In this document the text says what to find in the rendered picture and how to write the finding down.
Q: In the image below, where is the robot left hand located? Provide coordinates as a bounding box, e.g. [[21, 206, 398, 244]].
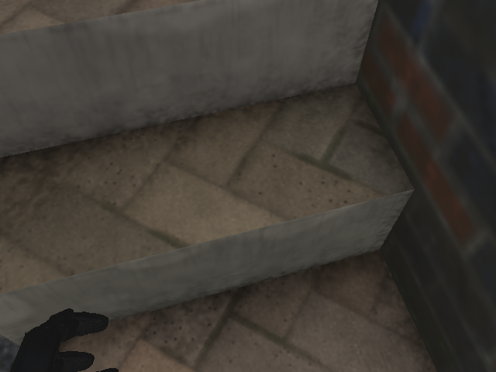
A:
[[10, 308, 119, 372]]

